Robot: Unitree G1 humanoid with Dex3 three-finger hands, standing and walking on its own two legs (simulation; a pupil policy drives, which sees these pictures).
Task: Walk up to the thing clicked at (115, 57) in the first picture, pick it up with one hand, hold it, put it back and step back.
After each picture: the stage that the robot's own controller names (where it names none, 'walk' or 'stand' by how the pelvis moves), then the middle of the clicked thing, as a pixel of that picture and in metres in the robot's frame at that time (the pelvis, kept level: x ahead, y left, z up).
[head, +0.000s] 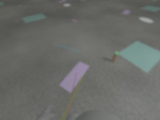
stand; (114, 57) +1.26 -0.45 -0.65
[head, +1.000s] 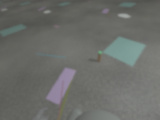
walk; (99, 56) +1.21 -0.04 -0.62
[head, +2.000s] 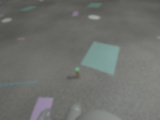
walk; (77, 73) +0.75 +0.28 -0.65
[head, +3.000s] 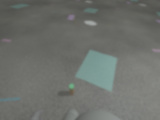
walk; (71, 89) +0.48 +0.23 -0.63
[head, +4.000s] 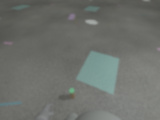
stand; (72, 93) +0.42 +0.23 -0.65
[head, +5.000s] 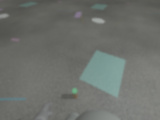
stand; (75, 93) +0.40 +0.20 -0.64
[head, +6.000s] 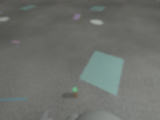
stand; (75, 92) +0.44 +0.20 -0.66
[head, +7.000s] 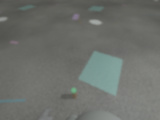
stand; (74, 93) +0.43 +0.21 -0.66
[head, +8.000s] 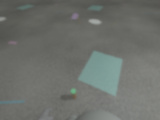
stand; (74, 94) +0.41 +0.22 -0.66
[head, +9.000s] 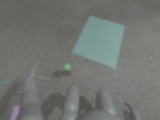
go down; (68, 70) +0.45 +0.23 -0.46
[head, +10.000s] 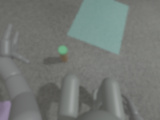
go down; (63, 55) +0.49 +0.25 -0.27
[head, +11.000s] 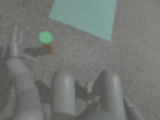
close in; (48, 44) +0.48 +0.28 -0.20
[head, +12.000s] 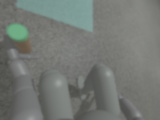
close; (22, 42) +0.47 +0.31 -0.16
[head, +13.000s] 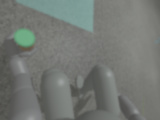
lift; (26, 44) +0.44 +0.30 -0.17
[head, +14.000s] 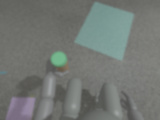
lift; (62, 66) +0.34 +0.21 -0.02
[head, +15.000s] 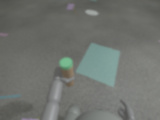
hold; (68, 74) +0.32 +0.17 +0.03
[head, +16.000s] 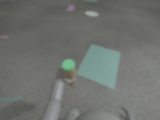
hold; (70, 74) +0.32 +0.16 +0.03
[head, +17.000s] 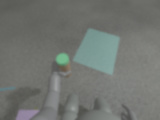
crouch; (65, 67) +0.37 +0.19 -0.02
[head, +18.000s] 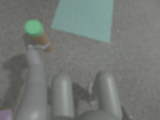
lower; (42, 40) +0.51 +0.27 -0.05
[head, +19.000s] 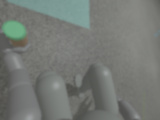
lower; (19, 40) +0.48 +0.30 -0.16
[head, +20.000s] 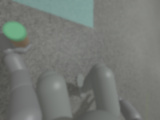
lower; (20, 41) +0.46 +0.31 -0.17
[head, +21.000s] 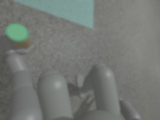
lower; (22, 42) +0.46 +0.30 -0.17
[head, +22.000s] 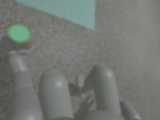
lower; (24, 42) +0.45 +0.30 -0.17
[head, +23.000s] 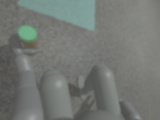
open; (30, 43) +0.46 +0.28 -0.17
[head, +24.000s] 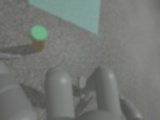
stand; (38, 41) +0.46 +0.28 -0.18
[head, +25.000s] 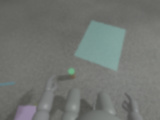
stand; (72, 74) +0.44 +0.20 -0.48
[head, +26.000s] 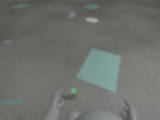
stand; (74, 93) +0.41 +0.19 -0.60
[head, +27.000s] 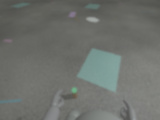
stand; (74, 93) +0.41 +0.18 -0.60
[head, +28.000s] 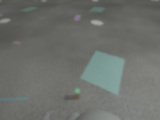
stand; (77, 94) +0.43 +0.17 -0.65
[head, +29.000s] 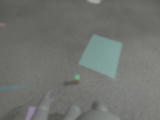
walk; (77, 80) +0.47 +0.13 -0.64
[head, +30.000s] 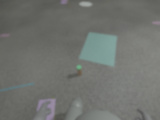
walk; (79, 70) +0.66 +0.20 -0.62
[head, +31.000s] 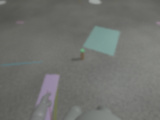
walk; (82, 54) +1.00 +0.20 -0.62
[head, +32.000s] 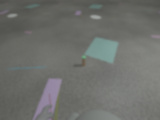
stand; (83, 61) +1.08 +0.18 -0.65
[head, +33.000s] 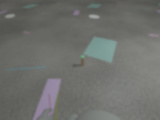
stand; (82, 60) +1.08 +0.19 -0.66
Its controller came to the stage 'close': yes
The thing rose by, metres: 0.69
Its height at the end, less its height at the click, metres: +0.00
